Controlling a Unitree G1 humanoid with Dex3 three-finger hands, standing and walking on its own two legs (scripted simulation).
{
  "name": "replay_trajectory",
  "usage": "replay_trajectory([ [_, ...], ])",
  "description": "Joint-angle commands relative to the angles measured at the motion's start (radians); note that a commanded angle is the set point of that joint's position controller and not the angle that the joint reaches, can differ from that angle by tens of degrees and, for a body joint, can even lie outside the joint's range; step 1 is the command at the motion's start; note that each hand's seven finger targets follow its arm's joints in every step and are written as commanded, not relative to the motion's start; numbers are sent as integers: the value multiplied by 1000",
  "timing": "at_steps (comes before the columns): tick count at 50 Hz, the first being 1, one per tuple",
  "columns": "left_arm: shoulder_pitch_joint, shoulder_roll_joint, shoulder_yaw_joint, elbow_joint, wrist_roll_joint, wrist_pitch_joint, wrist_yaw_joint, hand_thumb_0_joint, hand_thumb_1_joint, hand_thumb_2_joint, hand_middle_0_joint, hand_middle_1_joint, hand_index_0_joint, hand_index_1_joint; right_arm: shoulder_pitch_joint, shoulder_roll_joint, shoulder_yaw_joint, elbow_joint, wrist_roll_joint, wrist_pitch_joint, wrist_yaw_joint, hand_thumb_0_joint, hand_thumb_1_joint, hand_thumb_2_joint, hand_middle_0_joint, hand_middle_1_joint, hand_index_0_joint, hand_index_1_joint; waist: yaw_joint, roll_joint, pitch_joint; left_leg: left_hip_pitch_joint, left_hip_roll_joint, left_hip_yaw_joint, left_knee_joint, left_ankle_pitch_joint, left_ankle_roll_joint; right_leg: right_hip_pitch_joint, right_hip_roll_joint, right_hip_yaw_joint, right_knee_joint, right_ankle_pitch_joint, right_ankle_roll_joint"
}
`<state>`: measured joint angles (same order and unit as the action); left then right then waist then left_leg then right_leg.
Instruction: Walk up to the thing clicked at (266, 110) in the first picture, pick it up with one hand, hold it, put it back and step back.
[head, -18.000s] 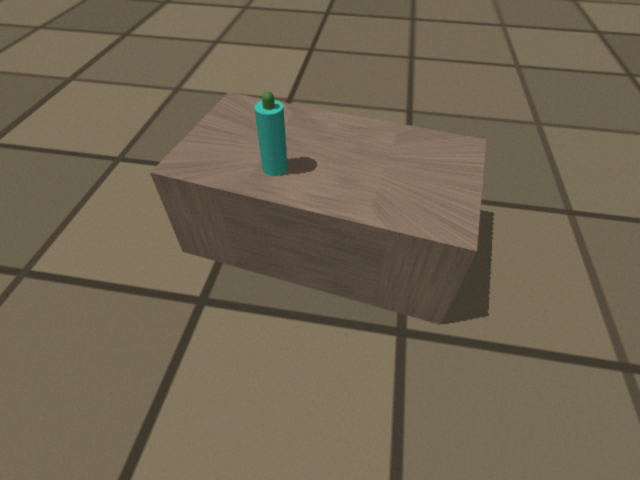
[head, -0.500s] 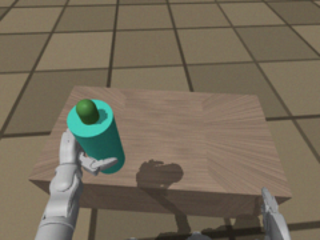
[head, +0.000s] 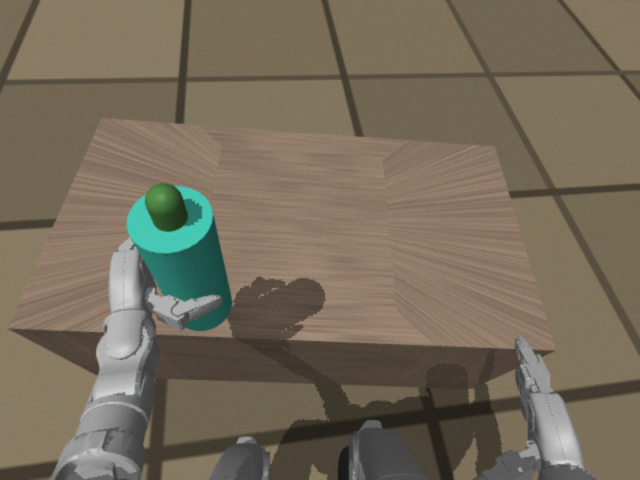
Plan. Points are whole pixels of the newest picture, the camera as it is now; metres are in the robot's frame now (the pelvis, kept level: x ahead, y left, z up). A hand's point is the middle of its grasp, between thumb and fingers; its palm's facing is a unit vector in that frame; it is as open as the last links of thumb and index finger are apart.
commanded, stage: crouch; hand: left
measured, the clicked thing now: (187, 260) +0.37 +0.17 +0.02
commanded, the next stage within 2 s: lower in 0.78 s
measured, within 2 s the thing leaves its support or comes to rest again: neither
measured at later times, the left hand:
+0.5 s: hand (203, 234) +0.47 +0.17 -0.07, palm faces +0.14 -0.99 -0.03, open 11.5 cm
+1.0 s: hand (211, 237) +0.48 +0.17 -0.11, palm faces +0.15 -0.99 -0.04, open 11.5 cm
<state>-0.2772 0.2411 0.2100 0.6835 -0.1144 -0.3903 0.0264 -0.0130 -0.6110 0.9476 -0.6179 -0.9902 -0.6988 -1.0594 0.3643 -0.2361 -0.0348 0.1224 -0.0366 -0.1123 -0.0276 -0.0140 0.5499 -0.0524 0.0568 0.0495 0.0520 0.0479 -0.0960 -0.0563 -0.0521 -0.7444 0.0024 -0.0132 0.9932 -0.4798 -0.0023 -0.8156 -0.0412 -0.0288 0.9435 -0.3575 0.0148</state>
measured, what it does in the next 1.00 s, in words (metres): lowers itself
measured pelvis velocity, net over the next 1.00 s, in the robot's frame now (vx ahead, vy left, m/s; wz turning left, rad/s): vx -0.01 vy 0.00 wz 0.00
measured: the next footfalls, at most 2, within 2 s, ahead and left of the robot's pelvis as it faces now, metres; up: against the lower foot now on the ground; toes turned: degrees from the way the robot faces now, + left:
none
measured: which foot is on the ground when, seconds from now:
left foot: down 0.00-1.00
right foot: down 0.00-1.00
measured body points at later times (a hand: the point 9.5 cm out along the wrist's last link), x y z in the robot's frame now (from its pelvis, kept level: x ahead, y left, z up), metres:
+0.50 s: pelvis +0.00 +0.01 -0.05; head +0.15 +0.04 +0.37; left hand +0.45 +0.23 -0.07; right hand +0.16 -0.26 -0.05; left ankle +0.00 +0.12 -0.68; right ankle +0.06 -0.13 -0.68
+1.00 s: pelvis -0.01 +0.00 -0.08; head +0.16 +0.04 +0.34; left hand +0.47 +0.22 -0.10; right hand +0.16 -0.27 -0.04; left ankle +0.00 +0.12 -0.68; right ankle +0.06 -0.13 -0.68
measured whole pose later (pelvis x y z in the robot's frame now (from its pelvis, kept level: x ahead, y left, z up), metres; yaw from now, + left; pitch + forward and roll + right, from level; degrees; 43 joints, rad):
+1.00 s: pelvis -0.01 +0.00 -0.08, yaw +0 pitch +27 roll -2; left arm -0.70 0.44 0.39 1.15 -0.03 -0.58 0.02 -0.01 -0.61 0.94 -0.63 -0.97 -0.71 -1.04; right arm 0.38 -0.29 -0.05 -0.16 -0.08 -0.02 0.05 -0.01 0.52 -0.06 0.06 0.05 0.06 0.05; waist -0.29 -0.03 -0.13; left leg -1.24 0.01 -0.06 1.37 -0.61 -0.01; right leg -1.29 -0.03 -0.06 1.28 -0.46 0.00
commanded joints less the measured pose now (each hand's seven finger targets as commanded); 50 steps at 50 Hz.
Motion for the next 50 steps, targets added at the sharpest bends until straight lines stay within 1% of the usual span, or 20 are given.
replay_trajectory([
  [1, -591, 159, 32, -307, -26, -212, -24, 0, 21, 1207, -1218, -1338, -1231, -1348, 16, -143, -66, -233, -12, -60, 2, 0, 559, -50, 50, 51, 50, 51, -46, 157, -524, 138, -20, 2, -89, 250, -6, 204, 16, 12, -44, 234, -38],
  [6, -698, 221, 71, -196, -18, -260, -11, 0, -27, 1193, -1215, -1332, -1226, -1344, 39, -175, -84, -224, -23, -55, 18, 0, 552, -51, 50, 51, 49, 51, -57, 217, -584, 110, -11, -26, -34, 284, -19, 103, 28, -6, 26, 220, -50],
  [9, -719, 232, 84, -103, -14, -280, -15, 0, 51, 1222, -1244, -1355, -1255, -1366, 36, -179, -89, -254, -26, -47, 23, 0, 556, -50, 50, 51, 50, 51, -74, 201, -623, 61, -11, -33, 2, 289, -18, 88, 30, -9, 61, 225, -50],
  [11, -743, 270, 115, -49, -7, -290, -11, 0, 42, 1223, -1238, -1356, -1250, -1367, 51, -178, -84, -241, -32, -35, 31, 0, 559, -49, 50, 51, 50, 51, -66, 205, -614, 29, -9, -39, 19, 306, -21, 58, 34, -13, 87, 224, -54],
  [15, -783, 311, 157, 33, 3, -299, -5, 0, 15, 1231, -1239, -1360, -1251, -1371, 57, -203, -127, -268, -35, -11, 39, 0, 552, -51, 50, 51, 50, 51, -78, 203, -649, -18, -10, -42, 61, 343, -18, 52, 37, -11, 132, 260, -54],
  [16, -857, 363, 183, -50, 8, -314, -3, 0, 2, 1226, -1238, -1353, -1247, -1366, 56, -201, -122, -285, -37, -9, 43, 0, 550, -51, 50, 51, 50, 51, -74, 243, -696, -9, -12, -37, 73, 346, -17, 56, 34, -4, 143, 259, -53],
  [17, -810, 323, 172, 52, 12, -306, -7, 0, -4, 1226, -1242, -1353, -1252, -1367, 60, -188, -116, -292, -39, -3, 48, 0, 549, -52, 50, 51, 50, 51, -81, 233, -682, -14, -8, -44, 81, 370, -20, 36, 36, -10, 153, 269, -55],
  [20, -840, 327, 175, 55, 22, -314, -13, 0, -3, 1219, -1252, -1349, -1260, -1364, 47, -187, -115, -312, -37, 9, 59, 0, 542, -53, 50, 51, 50, 50, -84, 252, -680, -23, -4, -52, 95, 378, -25, -15, 43, -18, 174, 245, -58],
  [21, -825, 292, 157, 98, 24, -313, -19, 0, 8, 1219, -1244, -1349, -1254, -1362, 54, -174, -104, -303, -39, 11, 63, 0, 545, -52, 50, 50, 50, 50, -89, 246, -677, -29, -3, -53, 108, 393, -26, -25, 45, -19, 182, 257, -57],
  [22, -853, 331, 171, 72, 32, -318, -20, 0, 1, 1220, -1250, -1348, -1257, -1363, 45, -184, -110, -329, -38, 12, 65, 0, 542, -53, 50, 51, 50, 51, -90, 258, -712, -34, -4, -50, 117, 392, -24, -19, 44, -17, 192, 259, -58],
  [23, -823, 268, 138, 148, 33, -311, -29, 0, 11, 1227, -1256, -1355, -1264, -1369, 50, -177, -102, -337, -41, 14, 67, 0, 541, -54, 50, 51, 50, 51, -110, 242, -712, -32, 1, -57, 129, 421, -26, -36, 46, -20, 198, 280, -58],
  [24, -861, 327, 161, 85, 37, -319, -27, 0, 3, 1228, -1243, -1348, -1249, -1363, 54, -186, -112, -324, -39, 18, 67, 0, 542, -54, 50, 51, 50, 51, -100, 264, -728, -50, -6, -47, 141, 412, -22, -24, 43, -13, 205, 285, -56],
  [28, -901, 355, 174, 75, 40, -322, -25, 0, -20, 1217, -1261, -1354, -1267, -1369, 62, -198, -115, -379, -38, 25, 68, 0, 537, -55, 50, 51, 50, 51, -116, 260, -775, -56, -7, -49, 157, 398, -20, -9, 43, -9, 220, 289, -55],
  [29, -881, 323, 155, 107, 35, -320, -27, 0, -3, 1227, -1253, -1354, -1261, -1369, 70, -203, -119, -384, -38, 29, 67, 0, 538, -55, 50, 51, 50, 51, -134, 274, -768, -35, -1, -55, 162, 437, -24, -35, 45, -13, 227, 306, -56],
  [33, -937, 399, 189, 24, 29, -330, -19, 0, 12, 1235, -1248, -1356, -1254, -1371, 108, -205, -121, -408, -34, 37, 64, 0, 532, -58, 50, 51, 50, 51, -151, 293, -796, -78, -11, -38, 187, 400, -12, 11, 38, 6, 233, 330, -50],
  [40, -907, 420, 206, 39, 30, -327, -9, 0, -44, 1191, -1182, -1297, -1188, -1314, 102, -207, -118, -449, -33, 47, 63, 0, 528, -59, 50, 51, 50, 51, -165, 301, -771, -132, -17, -30, 205, 342, -5, 20, 30, 29, 232, 317, -44],
  [42, -967, 489, 242, -22, 35, -334, 0, 0, -54, 1180, -1172, -1290, -1179, -1306, 98, -210, -126, -451, -32, 46, 63, 0, 531, -58, 50, 51, 50, 51, -151, 320, -787, -150, -22, -24, 211, 311, -3, 47, 25, 47, 235, 300, -40],
  [43, -916, 436, 220, 65, 36, -321, -3, 0, -60, 1179, -1169, -1287, -1175, -1303, 89, -208, -126, -462, -33, 46, 62, 0, 528, -59, 50, 51, 50, 51, -164, 306, -762, -157, -20, -26, 214, 299, -1, 25, 25, 48, 231, 290, -40],
  [46, -949, 438, 218, 99, 51, -320, 3, 0, -63, 1146, -1153, -1267, -1155, -1285, 76, -204, -122, -446, -37, 49, 63, 0, 526, -60, 50, 51, 49, 51, -174, 314, -731, -184, -19, -29, 216, 275, 0, -12, 26, 43, 228, 256, -41],
  [50, -932, 407, 212, 296, 76, -323, -6, 0, -52, 1176, -1213, -1326, -1223, -1339, 30, -199, -109, -459, -37, 40, 66, 0, 538, -53, 50, 51, 49, 51, -205, 247, -623, -276, -15, -42, 224, 185, 6, -114, 33, 22, 233, 166, -40],
])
